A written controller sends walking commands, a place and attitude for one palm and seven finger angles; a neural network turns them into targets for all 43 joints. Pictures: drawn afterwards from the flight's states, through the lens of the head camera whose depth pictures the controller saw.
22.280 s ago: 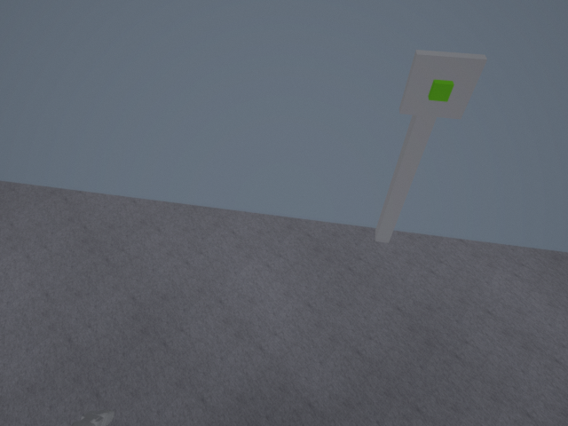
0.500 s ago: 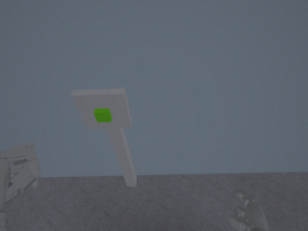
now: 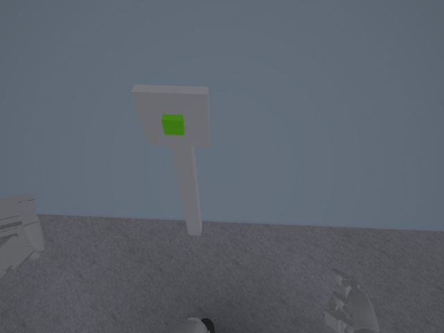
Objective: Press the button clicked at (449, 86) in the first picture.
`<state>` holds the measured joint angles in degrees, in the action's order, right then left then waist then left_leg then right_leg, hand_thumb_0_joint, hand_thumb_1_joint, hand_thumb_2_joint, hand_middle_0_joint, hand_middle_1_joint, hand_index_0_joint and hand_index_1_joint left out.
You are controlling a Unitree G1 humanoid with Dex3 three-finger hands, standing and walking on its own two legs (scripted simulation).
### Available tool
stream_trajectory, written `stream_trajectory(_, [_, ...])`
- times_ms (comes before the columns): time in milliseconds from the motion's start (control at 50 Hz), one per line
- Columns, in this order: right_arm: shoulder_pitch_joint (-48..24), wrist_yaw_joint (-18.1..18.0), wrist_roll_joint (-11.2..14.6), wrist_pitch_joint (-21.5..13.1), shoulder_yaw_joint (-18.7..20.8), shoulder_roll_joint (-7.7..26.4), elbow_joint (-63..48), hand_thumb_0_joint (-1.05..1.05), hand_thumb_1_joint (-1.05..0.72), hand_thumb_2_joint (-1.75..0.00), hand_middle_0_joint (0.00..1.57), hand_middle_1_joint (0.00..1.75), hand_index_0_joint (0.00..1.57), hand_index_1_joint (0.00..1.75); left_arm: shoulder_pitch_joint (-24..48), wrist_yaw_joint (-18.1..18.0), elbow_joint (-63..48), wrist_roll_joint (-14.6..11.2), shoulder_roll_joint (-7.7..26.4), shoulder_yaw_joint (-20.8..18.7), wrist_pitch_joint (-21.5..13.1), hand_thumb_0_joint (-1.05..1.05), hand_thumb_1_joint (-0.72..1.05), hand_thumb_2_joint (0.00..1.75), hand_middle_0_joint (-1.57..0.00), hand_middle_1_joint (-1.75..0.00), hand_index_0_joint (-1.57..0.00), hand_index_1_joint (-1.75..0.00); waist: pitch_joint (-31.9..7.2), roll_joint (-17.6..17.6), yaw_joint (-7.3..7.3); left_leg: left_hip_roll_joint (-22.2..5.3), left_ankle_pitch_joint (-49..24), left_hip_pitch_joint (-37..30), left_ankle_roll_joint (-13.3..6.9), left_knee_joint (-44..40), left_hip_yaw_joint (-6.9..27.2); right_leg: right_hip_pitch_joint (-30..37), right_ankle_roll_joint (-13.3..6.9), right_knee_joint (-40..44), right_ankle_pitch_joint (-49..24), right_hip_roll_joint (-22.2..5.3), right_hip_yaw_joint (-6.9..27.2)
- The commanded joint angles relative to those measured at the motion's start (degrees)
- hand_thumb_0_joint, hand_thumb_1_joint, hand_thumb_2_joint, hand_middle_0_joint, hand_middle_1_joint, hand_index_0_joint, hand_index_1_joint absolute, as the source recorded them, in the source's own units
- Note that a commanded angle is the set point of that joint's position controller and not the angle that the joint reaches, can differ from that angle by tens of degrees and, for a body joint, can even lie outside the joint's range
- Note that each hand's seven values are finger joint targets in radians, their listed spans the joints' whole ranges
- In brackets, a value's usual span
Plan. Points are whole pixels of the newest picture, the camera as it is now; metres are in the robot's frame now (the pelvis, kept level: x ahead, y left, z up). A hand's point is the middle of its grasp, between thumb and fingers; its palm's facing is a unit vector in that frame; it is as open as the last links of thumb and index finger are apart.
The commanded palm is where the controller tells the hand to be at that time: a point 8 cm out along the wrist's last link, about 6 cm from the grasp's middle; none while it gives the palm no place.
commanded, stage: step back with the hand held close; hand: left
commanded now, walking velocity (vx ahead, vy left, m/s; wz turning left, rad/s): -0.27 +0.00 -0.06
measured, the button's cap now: (173, 124) +0.59 +0.17 +0.00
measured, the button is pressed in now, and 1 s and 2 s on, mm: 0 0 0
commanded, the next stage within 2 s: stop stepping back and stand still in 0.38 s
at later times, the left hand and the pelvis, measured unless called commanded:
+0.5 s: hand out of the picture +0.13 +0.24 +0.18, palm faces +0.24 -0.88 -0.42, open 3.1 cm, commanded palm +0.08 +0.30 +0.19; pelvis -0.08 +0.03 +0.00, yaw -6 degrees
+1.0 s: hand out of the picture +0.07 +0.29 +0.16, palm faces +0.34 -0.87 -0.35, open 3.1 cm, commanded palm +0.00 +0.33 +0.19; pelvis -0.15 +0.06 +0.00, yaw -6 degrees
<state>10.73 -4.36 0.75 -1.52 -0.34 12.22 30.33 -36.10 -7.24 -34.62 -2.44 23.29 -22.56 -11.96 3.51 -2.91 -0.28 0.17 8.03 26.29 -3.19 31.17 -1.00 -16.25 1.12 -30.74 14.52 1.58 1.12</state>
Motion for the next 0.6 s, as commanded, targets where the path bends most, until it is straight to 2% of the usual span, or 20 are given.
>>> stream_trajectory(0, [-3.3,-0.1,-0.8,-3.4,4.4,7.7,-6.1,0.00,-0.90,-0.90,0.20,0.30,0.20,0.30,1.1,-2.4,-11.6,-1.0,8.7,-6.2,-3.8,0.00,0.90,0.90,-1.30,-1.50,-1.30,-1.50,-7.6,9.5,1.20,0.0,13.7,-15.5,3.5,10.9,1.7,-17.7,-8.2,17.8,17.3,-11.3,14.5])
stream_trajectory(20, [-3.0,0.0,-0.9,-3.1,4.0,6.6,-5.3,0.00,-0.90,-0.90,0.20,0.30,0.20,0.30,2.7,-2.9,-10.6,-0.4,7.0,-4.0,-3.3,0.00,0.90,0.90,-1.30,-1.50,-1.30,-1.50,-6.7,11.3,1.69,-0.1,11.9,-15.3,3.4,13.6,1.8,-17.7,-8.9,17.2,11.7,-14.1,14.6])
stream_trajectory(60, [-4.1,-0.3,-0.8,-3.2,3.6,6.7,-5.3,0.00,-0.90,-0.90,0.20,0.30,0.20,0.30,6.5,-3.3,-11.6,0.2,7.6,-3.4,-3.0,0.00,0.90,0.90,-1.30,-1.50,-1.30,-1.50,-5.4,11.0,2.16,-0.5,9.5,-15.1,2.8,7.8,2.7,-15.8,-6.9,12.6,2.1,-12.1,10.0])
stream_trajectory(100, [-6.6,-1.4,-1.1,-3.7,3.4,8.3,-6.3,0.00,-0.90,-0.90,0.20,0.30,0.20,0.30,8.6,-3.3,-13.3,0.4,9.1,-4.1,-3.2,0.00,0.90,0.90,-1.30,-1.50,-1.30,-1.50,-1.9,-0.3,1.49,-6.3,11.4,-8.9,0.6,-8.9,10.3,-12.1,-1.8,4.5,4.3,-2.9,3.5])
stream_trajectory(140, [-7.4,-1.4,-1.4,-5.1,3.4,8.6,-6.6,0.00,-0.90,-0.90,0.20,0.30,0.20,0.30,6.7,-3.0,-13.3,1.1,8.8,-6.7,-4.6,0.00,0.90,0.90,-1.30,-1.50,-1.30,-1.50,-7.2,-15.1,0.72,-18.8,41.0,9.7,-4.6,-28.4,26.2,7.3,0.2,-21.3,10.5,5.5,-0.5])
stream_trajectory(180, [-5.9,-0.3,-2.1,-5.8,4.2,7.3,-5.6,0.00,-0.90,-0.90,0.20,0.30,0.20,0.30,6.3,-2.8,-13.5,0.8,10.5,-9.3,-5.1,0.00,0.90,0.90,-1.30,-1.50,-1.30,-1.50,-9.5,-9.1,0.31,-18.9,33.2,10.3,-5.4,-26.6,23.3,6.5,-1.0,-33.4,13.3,5.6,0.9])
stream_trajectory(220, [-6.6,1.0,-1.9,-6.1,4.2,6.6,-5.4,0.00,-0.90,-0.90,0.20,0.30,0.20,0.30,2.6,-2.6,-13.2,-0.3,8.8,-7.8,-5.0,0.00,0.90,0.90,-1.30,-1.50,-1.30,-1.50,-11.0,-6.2,-0.39,-15.7,23.2,2.9,-3.9,-21.5,15.8,2.1,-1.7,-26.8,15.4,3.9,-0.6])
stream_trajectory(300, [-5.1,2.4,-1.7,-6.6,3.6,6.3,-4.4,0.00,-0.90,-0.90,0.20,0.30,0.20,0.30,-1.3,-1.7,-14.1,-1.9,8.3,-5.5,-4.7,0.00,0.90,0.90,-1.30,-1.50,-1.30,-1.50,-12.4,-12.7,-0.43,-12.0,19.6,-3.5,1.6,-21.4,9.8,6.6,-2.9,-0.2,16.1,3.8,-5.4])
stream_trajectory(340, [-3.3,2.3,-1.8,-5.6,3.4,6.0,-3.1,0.00,-0.90,-0.90,0.20,0.30,0.20,0.30,0.3,-0.9,-14.3,-1.9,9.8,-5.7,-5.6,0.00,0.90,0.90,-1.30,-1.50,-1.30,-1.50,-12.1,-3.0,0.31,-7.8,9.4,-12.3,4.5,-9.5,4.5,1.5,-4.0,17.4,9.8,-2.6,0.9])
stream_trajectory(360, [-2.9,1.9,-1.7,-4.5,3.1,5.7,-2.4,0.00,-0.90,-0.90,0.20,0.30,0.20,0.30,2.4,-1.1,-14.1,-1.9,11.0,-6.1,-6.0,0.00,0.90,0.90,-1.30,-1.50,-1.30,-1.50,-11.4,5.4,0.90,-4.5,7.2,-17.9,5.7,4.0,1.3,-8.4,-7.1,20.3,5.2,-11.1,8.7])
stream_trajectory(380, [-4.2,1.5,-2.0,-4.4,2.4,4.9,-2.4,0.00,-0.90,-0.90,0.20,0.30,0.20,0.30,5.4,-1.8,-15.2,-2.2,12.6,-7.1,-6.3,0.00,0.90,0.90,-1.30,-1.50,-1.30,-1.50,-11.6,8.3,0.90,-1.9,7.8,-19.5,6.1,12.7,-0.2,-13.2,-9.6,20.9,-2.1,-17.5,11.5])
stream_trajectory(400, [-4.4,1.0,-2.0,-5.2,2.7,5.1,-1.6,0.00,-0.90,-0.90,0.20,0.30,0.20,0.30,7.4,-1.7,-13.8,-1.8,11.9,-5.5,-6.0,0.00,0.90,0.90,-1.30,-1.50,-1.30,-1.50,-12.4,11.6,0.92,0.4,11.5,-18.5,6.2,18.2,0.0,-14.8,-11.2,18.2,-5.1,-18.4,10.7])
stream_trajectory(440, [-5.9,0.0,-1.2,-4.6,2.4,4.9,-2.9,0.00,-0.90,-0.90,0.20,0.30,0.20,0.30,5.1,-1.5,-10.7,-1.2,9.2,-4.1,-3.4,0.00,0.90,0.90,-1.30,-1.50,-1.30,-1.50,-7.8,13.2,1.67,-1.0,8.7,-10.0,4.4,10.5,2.3,-5.3,-8.2,9.0,-24.4,-14.1,4.6])
stream_trajectory(460, [-6.7,-0.7,-1.1,-4.1,1.8,5.6,-3.4,0.00,-0.90,-0.90,0.20,0.30,0.20,0.30,5.6,-1.4,-10.8,-1.1,10.4,-5.1,-2.7,0.00,0.90,0.90,-1.30,-1.50,-1.30,-1.50,-5.7,7.9,1.99,-1.6,-4.7,-10.3,3.6,-0.6,2.6,-3.6,-4.6,3.7,-26.7,-9.9,2.4])
stream_trajectory(480, [-6.2,-1.1,-0.9,-4.2,2.0,7.0,-4.1,0.00,-0.90,-0.90,0.20,0.30,0.20,0.30,4.8,-1.2,-11.6,-1.5,10.7,-5.8,-2.2,0.00,0.90,0.90,-1.30,-1.50,-1.30,-1.50,-7.6,-0.6,1.32,-5.8,-22.6,-15.1,1.9,-9.2,7.1,-2.8,-0.7,-2.4,-19.3,-3.0,-1.4])
stream_trajectory(500, [-5.9,-0.8,-0.6,-5.3,2.8,7.8,-4.7,0.00,-0.90,-0.90,0.20,0.30,0.20,0.30,6.1,-1.0,-13.8,-1.4,12.1,-6.2,-2.5,0.00,0.90,0.90,-1.30,-1.50,-1.30,-1.50,-10.5,-7.4,0.40,-11.7,-27.6,-19.7,-0.3,-12.4,13.8,-3.5,0.0,-8.3,-0.4,0.8,-2.0])
stream_trajectory(520, [-3.6,0.0,-1.1,-6.6,2.8,6.8,-4.1,0.00,-0.90,-0.90,0.20,0.30,0.20,0.30,1.0,-1.0,-9.7,-2.0,10.8,-6.8,-3.2,0.00,0.90,0.90,-1.30,-1.50,-1.30,-1.50,-14.2,-9.2,0.07,-15.2,-18.4,-21.0,-2.5,-16.5,19.0,-4.4,-0.7,-13.2,16.9,2.7,0.4])
stream_trajectory(540, [-4.0,0.5,-1.8,-7.4,2.9,6.8,-4.5,0.00,-0.90,-0.90,0.20,0.30,0.20,0.30,1.2,-1.1,-13.3,-2.1,10.9,-6.8,-3.1,0.00,0.90,0.90,-1.30,-1.50,-1.30,-1.50,-15.9,-10.2,-0.01,-17.2,4.0,-16.1,-2.2,-22.1,24.6,-2.0,-0.8,-18.2,19.7,3.0,1.7])
stream_trajectory(560, [-4.2,0.9,-1.8,-7.6,2.9,6.3,-4.9,0.00,-0.90,-0.90,0.20,0.30,0.20,0.30,1.5,-1.6,-16.6,-1.9,11.0,-7.8,-3.1,0.00,0.90,0.90,-1.30,-1.50,-1.30,-1.50,-15.1,-9.1,-0.08,-16.2,19.3,-12.4,-1.5,-25.1,23.2,0.2,-1.7,-17.9,17.0,2.5,2.1])
stream_trajectory(580, [-4.2,1.3,-1.7,-7.4,2.7,6.1,-5.3,0.00,-0.90,-0.90,0.20,0.30,0.20,0.30,-1.0,-2.1,-16.9,-1.6,10.7,-8.0,-2.6,0.00,0.90,0.90,-1.30,-1.50,-1.30,-1.50,-13.9,-7.9,-0.16,-14.1,25.3,-8.8,0.0,-26.5,19.4,3.2,-2.3,-14.9,15.3,3.0,-0.5])
